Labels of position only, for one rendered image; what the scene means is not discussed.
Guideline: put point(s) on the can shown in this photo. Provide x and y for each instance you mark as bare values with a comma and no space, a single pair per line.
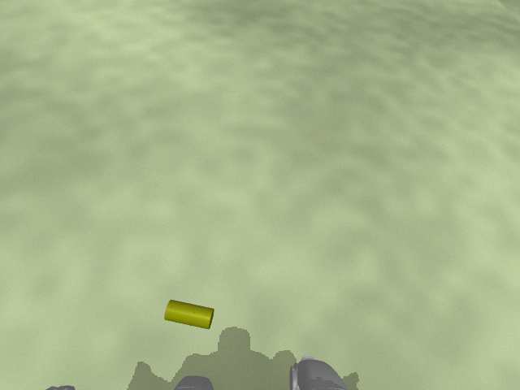
194,315

